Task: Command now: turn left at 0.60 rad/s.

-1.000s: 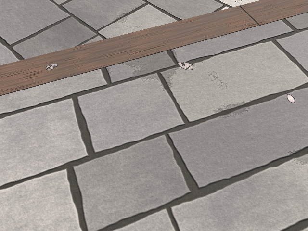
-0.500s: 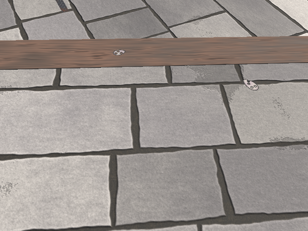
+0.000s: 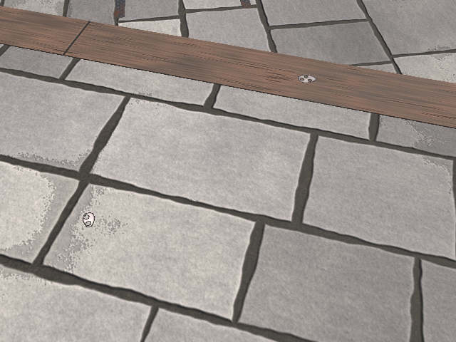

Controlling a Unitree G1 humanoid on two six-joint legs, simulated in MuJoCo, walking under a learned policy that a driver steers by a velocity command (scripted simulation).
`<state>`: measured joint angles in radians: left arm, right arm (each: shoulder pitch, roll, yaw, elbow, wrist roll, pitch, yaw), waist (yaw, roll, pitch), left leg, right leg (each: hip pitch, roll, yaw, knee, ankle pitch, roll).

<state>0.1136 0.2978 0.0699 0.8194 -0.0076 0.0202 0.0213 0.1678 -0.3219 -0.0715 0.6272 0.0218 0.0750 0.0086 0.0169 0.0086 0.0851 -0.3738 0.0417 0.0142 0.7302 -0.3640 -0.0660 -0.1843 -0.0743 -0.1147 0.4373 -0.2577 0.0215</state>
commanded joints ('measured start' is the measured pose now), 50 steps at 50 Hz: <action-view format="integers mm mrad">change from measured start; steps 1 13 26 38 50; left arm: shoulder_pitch -37 -33 40 2 26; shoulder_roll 211 124 162 130 89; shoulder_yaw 53 36 30 0 -20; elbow -52 -91 -114 -77 1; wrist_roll -26 8 30 2 15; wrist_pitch -13 -18 -54 -21 -31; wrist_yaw -6 9 -27 -12 -5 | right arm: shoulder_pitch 42 -1 10 25 45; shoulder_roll -104 -164 -93 -41 -58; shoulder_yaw -39 -41 -7 -1 13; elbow -65 -93 -81 -1 58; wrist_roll -2 -17 -23 -7 -39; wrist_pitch -7 -67 -45 -42 -80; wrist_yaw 8 -37 -32 -34 -29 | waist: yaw -33 -15 -19 -12 -1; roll -164 126 15 -184 54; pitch -137 -164 -187 -155 -76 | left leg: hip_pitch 118 261 101 149 161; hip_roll -39 141 12 -57 15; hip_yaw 66 -331 -384 -43 -154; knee -232 -395 -170 -244 -330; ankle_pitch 138 478 217 51 264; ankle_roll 60 292 153 -26 87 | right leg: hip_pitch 82 -371 74 81 16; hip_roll -219 65 -65 -105 33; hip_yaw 108 185 304 300 159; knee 8 544 -100 -29 15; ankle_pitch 395 -83 288 499 152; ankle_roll -165 64 -46 -207 7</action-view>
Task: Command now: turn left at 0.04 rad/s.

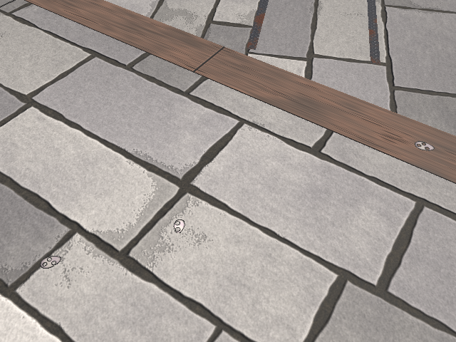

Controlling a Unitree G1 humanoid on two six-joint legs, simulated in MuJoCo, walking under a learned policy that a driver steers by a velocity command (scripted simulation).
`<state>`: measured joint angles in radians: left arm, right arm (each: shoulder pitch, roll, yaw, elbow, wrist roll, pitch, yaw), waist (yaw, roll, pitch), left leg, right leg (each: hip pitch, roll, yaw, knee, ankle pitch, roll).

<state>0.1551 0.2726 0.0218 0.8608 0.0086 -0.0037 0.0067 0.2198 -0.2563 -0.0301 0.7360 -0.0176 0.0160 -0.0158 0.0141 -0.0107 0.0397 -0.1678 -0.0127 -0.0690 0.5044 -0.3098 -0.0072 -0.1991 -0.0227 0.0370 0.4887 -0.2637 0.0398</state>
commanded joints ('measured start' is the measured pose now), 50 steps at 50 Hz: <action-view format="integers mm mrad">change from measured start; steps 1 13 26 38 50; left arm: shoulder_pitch -13 14 48 171 328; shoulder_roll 113 122 108 43 80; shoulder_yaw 28 33 30 22 10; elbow -31 76 161 189 184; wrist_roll -2 -6 -8 -42 -7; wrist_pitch -5 2 8 -88 -86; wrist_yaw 11 28 40 -9 -1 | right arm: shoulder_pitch -6 15 41 -23 -168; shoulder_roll -123 -109 -101 -161 -43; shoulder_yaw -27 -19 -10 -34 -21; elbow -47 31 133 135 56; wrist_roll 1 6 12 54 38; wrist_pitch -23 -33 -33 -55 -114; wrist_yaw -5 -5 -10 -12 36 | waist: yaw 2 1 2 74 56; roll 67 25 23 155 -72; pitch -26 -28 -10 115 60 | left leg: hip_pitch -49 -34 -40 -229 -598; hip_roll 68 48 29 197 102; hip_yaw -71 -49 -22 -253 84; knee -105 -105 -112 -245 379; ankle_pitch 203 229 214 -336 179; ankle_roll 29 32 24 164 10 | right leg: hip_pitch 31 45 39 43 271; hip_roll -18 -21 -14 14 -176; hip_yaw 7 10 3 -68 126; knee -38 -51 -61 -9 -359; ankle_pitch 156 178 172 -100 340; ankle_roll -8 7 2 -123 -213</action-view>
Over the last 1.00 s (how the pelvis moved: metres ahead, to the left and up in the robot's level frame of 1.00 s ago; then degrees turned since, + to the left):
0.02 0.03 0.00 19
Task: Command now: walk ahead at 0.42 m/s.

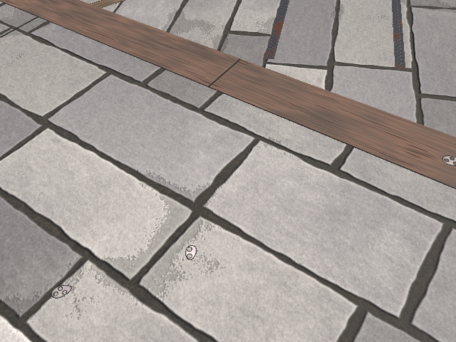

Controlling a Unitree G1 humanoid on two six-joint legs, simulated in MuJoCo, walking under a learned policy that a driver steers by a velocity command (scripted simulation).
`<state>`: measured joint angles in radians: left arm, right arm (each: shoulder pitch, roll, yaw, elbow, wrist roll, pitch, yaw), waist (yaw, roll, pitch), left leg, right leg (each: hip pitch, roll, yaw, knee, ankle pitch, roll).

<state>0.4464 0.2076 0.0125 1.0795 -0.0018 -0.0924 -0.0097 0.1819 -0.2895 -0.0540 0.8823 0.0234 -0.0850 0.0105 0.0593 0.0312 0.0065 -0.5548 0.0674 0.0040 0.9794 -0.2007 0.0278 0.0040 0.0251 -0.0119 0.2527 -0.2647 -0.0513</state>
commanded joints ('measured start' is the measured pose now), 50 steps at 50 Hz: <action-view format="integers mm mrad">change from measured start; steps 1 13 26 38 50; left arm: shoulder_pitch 32 34 -256 -343 -197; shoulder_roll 156 171 122 189 182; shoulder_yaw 20 33 50 66 66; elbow -42 -97 -241 -309 -224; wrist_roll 5 22 -1 -19 6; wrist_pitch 7 40 11 -16 -27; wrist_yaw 21 31 25 -25 -14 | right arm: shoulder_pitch -177 206 64 172 68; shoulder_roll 3 -204 -105 -156 -49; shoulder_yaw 10 -64 -20 -33 -11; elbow -109 -39 25 83 11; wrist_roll -2 -3 -22 -5 -14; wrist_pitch -12 -6 -33 24 14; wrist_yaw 11 10 0 -20 -17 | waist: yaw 17 -245 -62 -17 -73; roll -108 -40 6 41 -83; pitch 106 -246 68 -24 5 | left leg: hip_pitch -180 764 361 623 -84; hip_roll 12 86 126 161 87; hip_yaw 23 -166 -150 -61 -67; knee -175 -427 -908 -594 36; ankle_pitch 108 82 149 565 17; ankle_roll -34 162 220 119 -10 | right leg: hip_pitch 29 -208 -666 -390 -153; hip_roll -214 -171 -194 -53 -252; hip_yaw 151 11 70 -20 188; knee -136 624 628 227 -136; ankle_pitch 338 599 204 194 294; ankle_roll -120 -25 61 -30 -191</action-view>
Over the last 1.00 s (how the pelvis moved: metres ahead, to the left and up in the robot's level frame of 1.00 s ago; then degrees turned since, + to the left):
0.10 -0.03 0.01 -1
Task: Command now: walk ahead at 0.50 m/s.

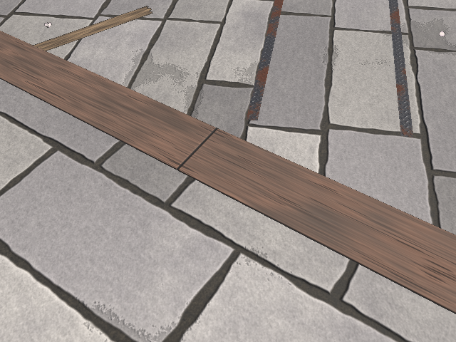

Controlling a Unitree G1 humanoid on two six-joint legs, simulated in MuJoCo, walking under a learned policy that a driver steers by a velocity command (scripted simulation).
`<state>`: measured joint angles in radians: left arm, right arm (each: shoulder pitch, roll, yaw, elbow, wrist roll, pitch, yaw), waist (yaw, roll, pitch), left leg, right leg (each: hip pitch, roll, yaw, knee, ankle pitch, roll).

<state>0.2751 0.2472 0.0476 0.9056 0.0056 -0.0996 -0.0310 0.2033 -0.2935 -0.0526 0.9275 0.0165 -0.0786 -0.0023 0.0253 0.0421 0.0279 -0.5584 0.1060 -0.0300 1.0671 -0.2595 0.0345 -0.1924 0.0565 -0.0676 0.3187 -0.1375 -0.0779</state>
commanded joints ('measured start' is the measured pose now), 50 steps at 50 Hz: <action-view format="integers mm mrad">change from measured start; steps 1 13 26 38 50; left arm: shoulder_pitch -8 145 52 -196 -128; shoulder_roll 148 180 65 82 190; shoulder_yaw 32 48 44 44 75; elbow -41 36 -91 -243 -301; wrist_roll -2 -29 -40 -14 13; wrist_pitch -17 30 63 67 73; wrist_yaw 13 49 46 -22 24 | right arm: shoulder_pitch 8 -287 -44 13 7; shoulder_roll -48 -60 -65 -176 -116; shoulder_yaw -14 -9 -34 -67 -49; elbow -48 -156 -51 -35 -117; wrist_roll -12 0 -28 6 -25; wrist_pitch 8 -38 -48 15 60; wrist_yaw -5 37 11 -32 -43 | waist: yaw -30 18 -18 -51 -62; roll -87 -110 51 37 -114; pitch -4 46 -18 11 -163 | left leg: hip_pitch -113 -31 403 563 28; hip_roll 50 -42 177 171 -48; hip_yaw -32 -18 -82 227 -45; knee -108 -595 -932 -760 110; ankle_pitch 124 272 183 709 -136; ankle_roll -26 -17 152 84 -75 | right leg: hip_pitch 56 227 -440 -370 -87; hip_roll -281 -305 -217 -118 -241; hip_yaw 227 232 165 2 388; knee -210 -97 815 324 -2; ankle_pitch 178 206 -133 84 320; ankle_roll -163 -104 50 25 -203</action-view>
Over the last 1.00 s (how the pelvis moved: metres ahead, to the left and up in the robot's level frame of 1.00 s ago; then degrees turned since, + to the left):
0.56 -0.02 0.00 0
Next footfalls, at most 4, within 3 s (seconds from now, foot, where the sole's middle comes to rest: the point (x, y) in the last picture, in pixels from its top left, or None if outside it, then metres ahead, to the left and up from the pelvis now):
0.34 left None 0.37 0.15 -0.78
0.84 right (306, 319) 0.56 -0.16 -0.78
1.36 left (242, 283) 0.67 0.03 -0.78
1.82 right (344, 331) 0.53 -0.26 -0.78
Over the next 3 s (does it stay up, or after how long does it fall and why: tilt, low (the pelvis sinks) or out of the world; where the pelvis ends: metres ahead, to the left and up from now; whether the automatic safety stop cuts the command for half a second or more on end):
stays up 1.01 -0.65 -0.16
